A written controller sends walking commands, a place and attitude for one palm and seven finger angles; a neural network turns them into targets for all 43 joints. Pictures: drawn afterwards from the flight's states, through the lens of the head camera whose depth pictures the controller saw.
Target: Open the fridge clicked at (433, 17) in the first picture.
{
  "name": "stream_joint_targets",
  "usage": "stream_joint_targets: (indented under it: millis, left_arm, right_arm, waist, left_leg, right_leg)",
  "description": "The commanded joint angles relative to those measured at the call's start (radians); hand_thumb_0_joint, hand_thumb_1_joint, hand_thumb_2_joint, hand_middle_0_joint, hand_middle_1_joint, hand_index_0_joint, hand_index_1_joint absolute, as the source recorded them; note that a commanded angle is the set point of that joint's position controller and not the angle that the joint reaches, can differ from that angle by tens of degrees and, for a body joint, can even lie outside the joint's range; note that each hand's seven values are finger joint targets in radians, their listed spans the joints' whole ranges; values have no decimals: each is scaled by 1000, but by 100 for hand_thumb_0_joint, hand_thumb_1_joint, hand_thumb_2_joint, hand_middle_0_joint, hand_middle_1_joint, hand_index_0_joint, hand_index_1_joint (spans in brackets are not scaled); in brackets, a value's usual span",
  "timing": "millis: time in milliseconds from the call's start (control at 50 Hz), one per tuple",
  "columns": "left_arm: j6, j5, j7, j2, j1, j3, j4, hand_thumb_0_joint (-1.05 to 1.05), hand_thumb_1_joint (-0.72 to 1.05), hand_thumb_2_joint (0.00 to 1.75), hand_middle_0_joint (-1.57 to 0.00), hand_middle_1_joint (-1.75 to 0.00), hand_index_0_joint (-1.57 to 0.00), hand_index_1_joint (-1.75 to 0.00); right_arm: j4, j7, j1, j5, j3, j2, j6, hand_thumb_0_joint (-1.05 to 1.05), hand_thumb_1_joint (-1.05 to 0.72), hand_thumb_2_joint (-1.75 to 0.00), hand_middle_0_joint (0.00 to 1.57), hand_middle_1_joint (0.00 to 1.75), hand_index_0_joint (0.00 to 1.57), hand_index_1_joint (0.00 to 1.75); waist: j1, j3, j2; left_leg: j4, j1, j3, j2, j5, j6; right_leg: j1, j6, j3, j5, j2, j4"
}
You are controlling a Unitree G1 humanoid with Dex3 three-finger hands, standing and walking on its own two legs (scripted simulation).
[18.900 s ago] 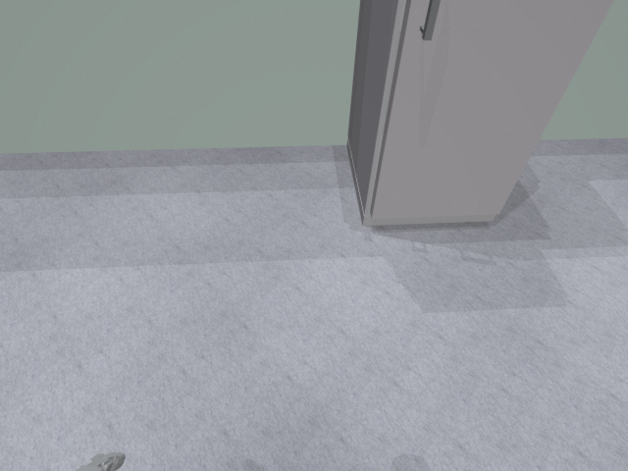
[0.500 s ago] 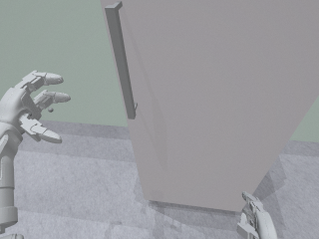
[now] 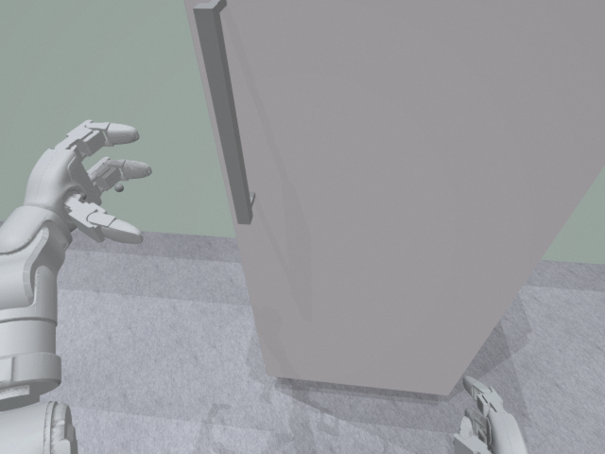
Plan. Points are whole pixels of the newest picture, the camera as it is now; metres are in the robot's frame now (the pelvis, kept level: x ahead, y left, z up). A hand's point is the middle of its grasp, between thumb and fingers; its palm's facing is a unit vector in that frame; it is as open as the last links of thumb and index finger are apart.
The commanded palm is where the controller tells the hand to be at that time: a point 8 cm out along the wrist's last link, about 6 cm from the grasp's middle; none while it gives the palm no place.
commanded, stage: move the hooked fingers beside the handle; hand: left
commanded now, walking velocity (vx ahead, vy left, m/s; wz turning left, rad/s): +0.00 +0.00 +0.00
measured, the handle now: (234, 128) +0.47 +0.12 +0.22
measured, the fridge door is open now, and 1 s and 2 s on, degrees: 0 0 0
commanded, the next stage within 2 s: feel for the door with the fingertips in 1.46 s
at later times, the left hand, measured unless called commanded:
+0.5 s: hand (171, 161) +0.41 +0.20 +0.21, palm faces -0.03 -1.00 -0.02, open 14.0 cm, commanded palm +0.39 +0.25 +0.21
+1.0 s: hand (182, 158) +0.43 +0.19 +0.20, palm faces -0.02 -1.00 -0.03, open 14.0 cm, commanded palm +0.40 +0.24 +0.21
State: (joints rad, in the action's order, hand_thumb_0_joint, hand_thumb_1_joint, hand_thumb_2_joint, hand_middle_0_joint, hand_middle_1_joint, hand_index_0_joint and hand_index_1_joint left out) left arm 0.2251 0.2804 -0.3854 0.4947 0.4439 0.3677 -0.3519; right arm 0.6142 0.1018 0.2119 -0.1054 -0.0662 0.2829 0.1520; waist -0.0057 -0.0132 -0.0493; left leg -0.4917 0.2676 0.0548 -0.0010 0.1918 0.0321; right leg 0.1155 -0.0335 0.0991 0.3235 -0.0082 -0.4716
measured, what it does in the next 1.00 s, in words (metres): stands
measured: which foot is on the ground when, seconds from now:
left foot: down 0.00-1.00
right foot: down 0.00-1.00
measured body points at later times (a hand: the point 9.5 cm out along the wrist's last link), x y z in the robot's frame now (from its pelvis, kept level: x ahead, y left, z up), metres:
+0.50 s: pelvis +0.00 +0.01 +0.00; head +0.00 +0.00 +0.45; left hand +0.41 +0.25 +0.21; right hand +0.13 -0.25 -0.09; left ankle +0.05 +0.10 -0.74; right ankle -0.04 -0.09 -0.74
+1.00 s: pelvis +0.01 +0.00 +0.00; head +0.01 -0.02 +0.45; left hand +0.42 +0.24 +0.21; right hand +0.12 -0.27 -0.10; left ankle +0.05 +0.10 -0.74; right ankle -0.04 -0.09 -0.74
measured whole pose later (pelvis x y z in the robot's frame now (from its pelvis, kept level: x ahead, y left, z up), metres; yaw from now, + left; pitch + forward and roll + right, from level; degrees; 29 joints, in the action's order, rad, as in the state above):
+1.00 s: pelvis +0.01 +0.00 +0.00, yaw -2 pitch +0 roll +0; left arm 0.15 0.22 -0.26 0.44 0.63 0.31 -0.58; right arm 0.64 0.08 0.30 -0.10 -0.03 0.29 0.07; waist 0.04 -0.02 -0.04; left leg -0.47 0.27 0.08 -0.01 0.20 0.03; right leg 0.13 -0.04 0.06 0.32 -0.02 -0.45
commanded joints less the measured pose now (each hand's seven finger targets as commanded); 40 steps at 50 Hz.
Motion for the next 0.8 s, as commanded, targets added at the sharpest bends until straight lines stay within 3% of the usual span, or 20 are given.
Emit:
stream_joint_targets:
  millis: [0,60,80,100,140,180,220,280,300,340,380,440,500,560,620,640,700,780]
  left_arm:
    - [-66,14,21,259,416,65,154,0,-50,30,-30,-120,-30,-120]
    - [-62,2,40,249,460,52,152,0,-50,30,-30,-120,-30,-120]
    - [-63,0,47,266,436,61,136,0,-50,30,-30,-120,-30,-120]
    - [-65,-3,50,265,472,55,137,0,-50,30,-30,-120,-30,-120]
    - [-76,-9,62,243,513,38,147,0,-50,30,-30,-120,-30,-120]
    - [-87,-10,71,207,549,-8,145,0,-50,30,-30,-120,-30,-120]
    - [-91,-15,84,209,588,-1,124,0,-50,30,-30,-120,-30,-120]
    - [-92,-21,98,192,592,-22,57,0,-50,30,-30,-120,-30,-120]
    - [-95,-27,105,220,620,1,59,0,-50,30,-30,-120,-30,-120]
    - [-99,-34,115,177,660,-39,57,0,-50,30,-30,-120,-30,-120]
    - [-106,-39,127,210,636,-8,16,0,-50,30,-30,-120,-30,-120]
    - [-113,-43,132,186,687,-29,-16,0,-50,30,-30,-120,-30,-120]
    - [-124,-52,141,206,716,-19,-69,0,-50,30,-30,-120,-30,-120]
    - [-146,-60,145,206,753,-22,-74,0,-50,30,-30,-120,-30,-120]
    - [-161,-58,141,206,771,-21,-119,0,-50,30,-30,-120,-30,-120]
    - [-167,-59,140,207,790,-24,-127,0,-50,30,-30,-120,-30,-120]
    - [-175,-61,137,250,714,29,-113,0,-50,30,-30,-120,-30,-120]
    - [-158,-53,121,212,622,7,-98,0,-50,30,-30,-120,-30,-120]
  right_arm:
    - [-150,7,-105,0,46,123,46,0,-90,-90,20,30,20,30]
    - [-152,7,-101,1,49,121,42,0,-90,-90,20,30,20,30]
    - [-145,5,-90,2,51,125,35,0,-90,-90,20,30,20,30]
    - [-146,5,-93,1,49,126,33,0,-90,-90,20,30,20,30]
    - [-147,6,-91,3,49,120,33,0,-90,-90,20,30,20,30]
    - [-136,7,-80,3,51,121,29,0,-90,-90,20,30,20,30]
    - [-129,10,-74,6,51,123,30,0,-90,-90,20,30,20,30]
    - [-111,10,-53,7,56,128,23,0,-90,-90,20,30,20,30]
    - [-110,10,-51,8,57,130,22,0,-90,-90,20,30,20,30]
    - [-110,7,-48,8,56,125,21,0,-90,-90,20,30,20,30]
    - [-99,7,-29,12,62,133,14,0,-90,-90,20,30,20,30]
    - [-96,4,-25,12,61,131,11,0,-90,-90,20,30,20,30]
    - [-85,4,-1,14,65,138,3,0,-90,-90,20,30,20,30]
    - [-86,2,11,14,70,137,0,0,-90,-90,20,30,20,30]
    - [-76,2,29,15,75,141,-4,0,-90,-90,20,30,20,30]
    - [-72,2,33,14,75,142,-6,0,-90,-90,20,30,20,30]
    - [-86,-6,38,18,79,145,-12,0,-90,-90,20,30,20,30]
    - [-106,-12,27,12,83,143,-25,0,-90,-90,20,30,20,30]
  waist:
    - [1,-225,16]
    - [6,-241,-20]
    - [4,-235,24]
    - [7,-234,13]
    - [12,-250,-22]
    - [26,-246,-1]
    - [28,-245,-24]
    - [31,-236,29]
    - [28,-248,19]
    - [36,-255,-31]
    - [28,-271,38]
    - [36,-259,2]
    - [42,-254,25]
    - [44,-295,-10]
    - [50,-297,29]
    - [53,-286,6]
    - [24,-344,18]
    - [19,-303,49]
  left_leg:
    - [40,-255,-94,-6,-127,23]
    - [43,-276,-99,-9,-128,19]
    - [39,-261,-94,-12,-137,23]
    - [44,-255,-94,-8,-132,23]
    - [46,-283,-100,-13,-138,19]
    - [48,-290,-100,-19,-129,22]
    - [56,-293,-106,-18,-117,19]
    - [58,-283,-106,-23,-115,22]
    - [63,-282,-107,-21,-118,22]
    - [63,-305,-109,-21,-123,18]
    - [60,-295,-108,-26,-136,21]
    - [62,-290,-103,-23,-136,18]
    - [60,-269,-95,-22,-134,24]
    - [48,-295,-91,-21,-166,21]
    - [41,-286,-88,-21,-181,25]
    - [39,-288,-84,-21,-186,25]
    - [31,-286,-76,-14,-251,28]
    - [28,-260,-60,-16,-267,32]
  right_leg:
    - [144,12,-66,-276,20,94]
    - [155,8,-62,-258,19,89]
    - [139,9,-66,-273,21,97]
    - [141,10,-68,-273,19,96]
    - [150,5,-62,-260,16,89]
    - [157,6,-62,-245,16,100]
    - [167,4,-62,-230,13,99]
    - [165,5,-63,-227,15,107]
    - [158,5,-64,-230,12,104]
    - [174,2,-63,-228,13,101]
    - [150,2,-63,-235,12,104]
    - [161,3,-66,-244,11,99]
    - [156,6,-71,-252,12,104]
    - [153,5,-74,-279,11,92]
    - [146,7,-74,-306,7,91]
    - [155,6,-76,-311,7,89]
    - [92,6,-79,-394,10,75]
    - [82,12,-75,-433,13,73]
